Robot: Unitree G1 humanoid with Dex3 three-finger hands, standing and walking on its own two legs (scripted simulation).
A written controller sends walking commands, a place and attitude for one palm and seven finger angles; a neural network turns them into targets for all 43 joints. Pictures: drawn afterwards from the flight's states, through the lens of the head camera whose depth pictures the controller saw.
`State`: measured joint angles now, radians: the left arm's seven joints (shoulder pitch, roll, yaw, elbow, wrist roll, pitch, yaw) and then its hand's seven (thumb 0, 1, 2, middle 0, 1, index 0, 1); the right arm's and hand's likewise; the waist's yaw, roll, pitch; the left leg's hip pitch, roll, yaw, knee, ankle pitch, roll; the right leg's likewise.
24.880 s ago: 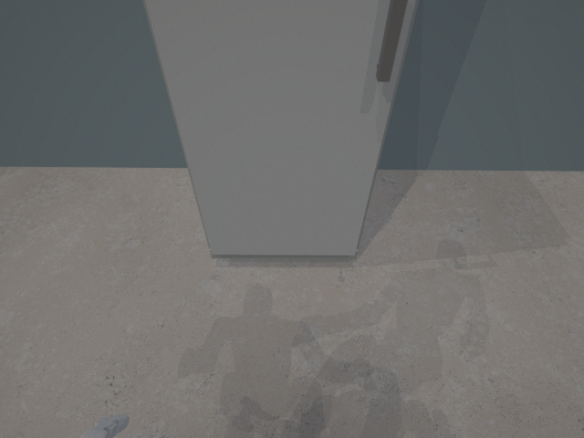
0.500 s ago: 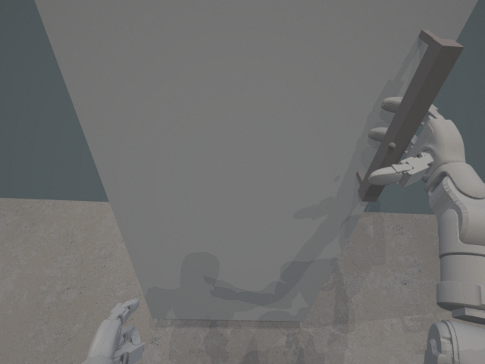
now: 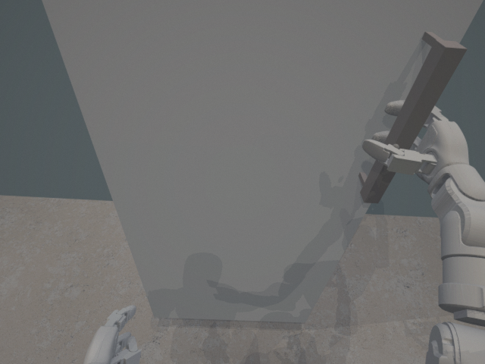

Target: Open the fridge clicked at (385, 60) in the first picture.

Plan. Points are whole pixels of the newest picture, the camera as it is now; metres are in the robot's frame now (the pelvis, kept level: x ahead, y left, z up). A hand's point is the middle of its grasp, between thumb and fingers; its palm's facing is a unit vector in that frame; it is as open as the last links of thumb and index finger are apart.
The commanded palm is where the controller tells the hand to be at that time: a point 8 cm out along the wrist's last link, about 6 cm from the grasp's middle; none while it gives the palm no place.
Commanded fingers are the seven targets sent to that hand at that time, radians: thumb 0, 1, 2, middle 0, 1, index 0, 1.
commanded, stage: grip the handle and tug to test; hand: right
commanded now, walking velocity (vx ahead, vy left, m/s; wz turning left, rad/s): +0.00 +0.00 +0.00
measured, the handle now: (395, 128) +0.44 -0.21 +0.23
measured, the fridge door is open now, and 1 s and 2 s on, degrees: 0 0 10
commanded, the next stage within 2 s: pull the door a little, standing still in 0.96 s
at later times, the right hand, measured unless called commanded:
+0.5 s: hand (395, 147) +0.38 -0.19 +0.23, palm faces +0.02 +1.00 -0.03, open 6.3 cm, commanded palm +0.35 -0.24 +0.23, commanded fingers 0.00 -0.90 -0.90 0.45 1.40 0.45 1.40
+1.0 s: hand (395, 149) +0.38 -0.19 +0.23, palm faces +0.00 +1.00 -0.04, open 6.3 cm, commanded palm +0.33 -0.24 +0.23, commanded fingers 0.00 -0.90 -0.90 0.45 1.40 0.45 1.40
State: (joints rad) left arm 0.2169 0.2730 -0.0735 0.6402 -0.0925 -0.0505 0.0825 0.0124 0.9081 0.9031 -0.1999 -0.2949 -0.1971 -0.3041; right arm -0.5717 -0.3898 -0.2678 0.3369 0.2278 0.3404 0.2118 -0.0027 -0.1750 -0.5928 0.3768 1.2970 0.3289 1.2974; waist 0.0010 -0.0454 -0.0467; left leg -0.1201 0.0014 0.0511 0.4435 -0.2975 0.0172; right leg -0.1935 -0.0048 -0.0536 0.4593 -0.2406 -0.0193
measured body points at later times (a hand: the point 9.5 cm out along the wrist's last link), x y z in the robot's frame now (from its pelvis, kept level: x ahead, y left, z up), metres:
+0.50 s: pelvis +0.00 +0.00 +0.00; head -0.02 +0.02 +0.45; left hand +0.17 +0.24 -0.09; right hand +0.37 -0.24 +0.23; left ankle -0.04 +0.11 -0.74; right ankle +0.00 -0.11 -0.74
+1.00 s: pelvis +0.01 +0.00 +0.00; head -0.01 +0.03 +0.45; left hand +0.18 +0.25 -0.08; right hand +0.37 -0.24 +0.23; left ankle -0.04 +0.11 -0.74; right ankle +0.00 -0.11 -0.74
